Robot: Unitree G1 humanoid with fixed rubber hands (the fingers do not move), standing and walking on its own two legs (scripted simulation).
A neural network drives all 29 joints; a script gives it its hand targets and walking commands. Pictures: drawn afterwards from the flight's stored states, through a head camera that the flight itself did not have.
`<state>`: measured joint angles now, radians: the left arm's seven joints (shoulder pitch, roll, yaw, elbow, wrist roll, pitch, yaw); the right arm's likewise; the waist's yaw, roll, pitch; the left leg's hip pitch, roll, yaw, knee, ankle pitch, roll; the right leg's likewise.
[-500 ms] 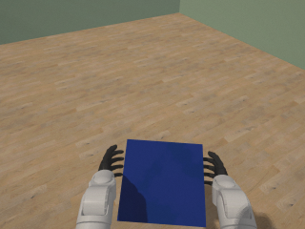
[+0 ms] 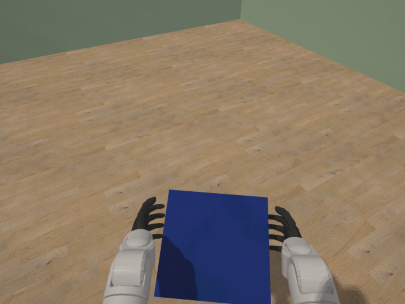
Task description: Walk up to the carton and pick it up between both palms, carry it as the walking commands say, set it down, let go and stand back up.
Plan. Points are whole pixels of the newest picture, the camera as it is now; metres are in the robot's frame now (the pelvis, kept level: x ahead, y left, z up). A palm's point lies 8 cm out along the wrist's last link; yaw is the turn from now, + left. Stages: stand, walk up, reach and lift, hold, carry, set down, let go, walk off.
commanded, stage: hold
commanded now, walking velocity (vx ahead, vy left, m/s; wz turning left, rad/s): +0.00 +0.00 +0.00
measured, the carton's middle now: (212, 247) +0.30 +0.00 -0.10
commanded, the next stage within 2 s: set down in 0.22 s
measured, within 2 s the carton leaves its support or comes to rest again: neither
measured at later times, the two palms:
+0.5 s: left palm (145, 250) +0.24 +0.13 +0.01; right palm (295, 245) +0.26 -0.16 +0.00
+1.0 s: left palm (157, 256) +0.26 +0.12 -0.05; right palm (287, 251) +0.28 -0.17 -0.07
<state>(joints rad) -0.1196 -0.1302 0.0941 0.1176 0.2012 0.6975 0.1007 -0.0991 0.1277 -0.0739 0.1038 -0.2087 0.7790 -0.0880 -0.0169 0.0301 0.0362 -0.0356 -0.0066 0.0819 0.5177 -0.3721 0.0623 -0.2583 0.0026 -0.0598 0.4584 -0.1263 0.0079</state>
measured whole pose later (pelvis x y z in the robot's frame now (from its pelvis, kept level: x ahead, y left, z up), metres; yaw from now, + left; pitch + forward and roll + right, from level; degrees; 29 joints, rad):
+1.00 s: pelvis -0.06 -0.08 -0.03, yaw +9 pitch +10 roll +1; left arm -0.53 -0.15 0.45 0.67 0.32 0.25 0.00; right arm -0.44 0.21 -0.36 0.54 -0.28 0.39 -0.21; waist 0.00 0.02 0.01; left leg -0.60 -0.04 -0.09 0.83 -0.40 0.00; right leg -0.75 0.05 0.04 0.71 -0.13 -0.02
